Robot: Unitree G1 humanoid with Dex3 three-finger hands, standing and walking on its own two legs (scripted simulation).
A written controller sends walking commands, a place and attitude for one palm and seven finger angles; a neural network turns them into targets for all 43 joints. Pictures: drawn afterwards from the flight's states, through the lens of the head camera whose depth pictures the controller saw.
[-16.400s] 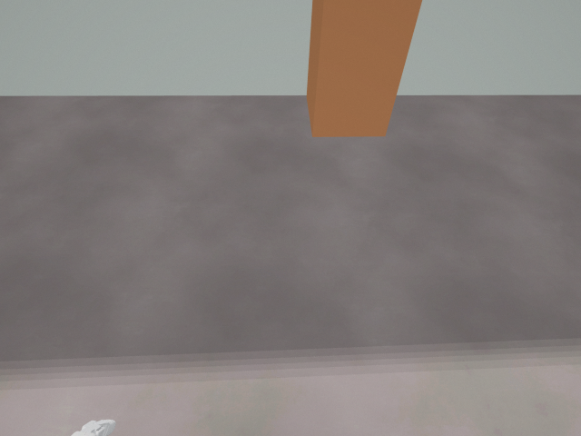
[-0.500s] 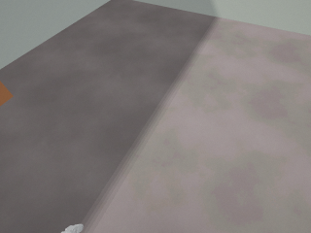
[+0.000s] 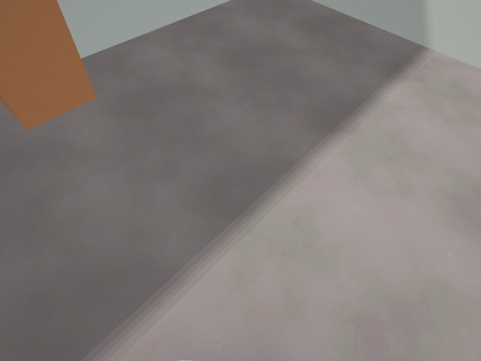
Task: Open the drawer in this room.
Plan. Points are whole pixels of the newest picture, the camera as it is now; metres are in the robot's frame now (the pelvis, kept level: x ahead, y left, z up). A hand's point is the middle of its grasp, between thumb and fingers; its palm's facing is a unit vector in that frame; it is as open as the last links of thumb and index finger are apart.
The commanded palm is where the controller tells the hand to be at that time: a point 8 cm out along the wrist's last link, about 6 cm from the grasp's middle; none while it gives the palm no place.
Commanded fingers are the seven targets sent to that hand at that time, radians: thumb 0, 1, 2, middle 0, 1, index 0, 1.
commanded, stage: turn or walk to find it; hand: left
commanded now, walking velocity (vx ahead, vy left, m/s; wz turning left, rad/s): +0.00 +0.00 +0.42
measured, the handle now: out of the picture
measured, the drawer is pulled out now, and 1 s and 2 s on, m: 0.00 0.00 0.00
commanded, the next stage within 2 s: stand and wait in 0.22 s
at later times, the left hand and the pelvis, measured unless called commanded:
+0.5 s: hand out of the picture +0.04 +0.17 -0.14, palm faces +0.12 -0.96 -0.26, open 7.3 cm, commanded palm none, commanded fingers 0.00 0.90 0.90 -0.20 -0.30 -0.20 -0.30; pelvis -0.01 -0.03 +0.01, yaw +7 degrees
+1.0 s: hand out of the picture -0.07 +0.16 -0.17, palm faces +0.22 -0.96 -0.20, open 7.3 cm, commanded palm none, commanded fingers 0.00 0.90 0.90 -0.20 -0.30 -0.20 -0.30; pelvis -0.03 -0.02 +0.01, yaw +10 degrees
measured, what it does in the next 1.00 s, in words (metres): steps on the spot: right foot, then left foot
